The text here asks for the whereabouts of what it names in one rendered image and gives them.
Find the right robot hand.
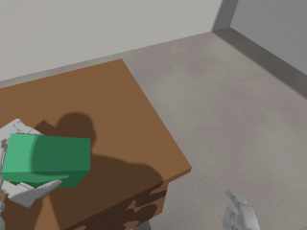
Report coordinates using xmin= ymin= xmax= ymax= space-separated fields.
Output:
xmin=222 ymin=189 xmax=260 ymax=230

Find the left robot hand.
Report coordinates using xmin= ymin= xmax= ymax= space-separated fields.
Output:
xmin=0 ymin=119 xmax=62 ymax=208

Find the sponge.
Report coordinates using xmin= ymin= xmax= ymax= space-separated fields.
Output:
xmin=1 ymin=133 xmax=91 ymax=189

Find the table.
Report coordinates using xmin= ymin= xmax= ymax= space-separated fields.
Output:
xmin=0 ymin=58 xmax=192 ymax=230

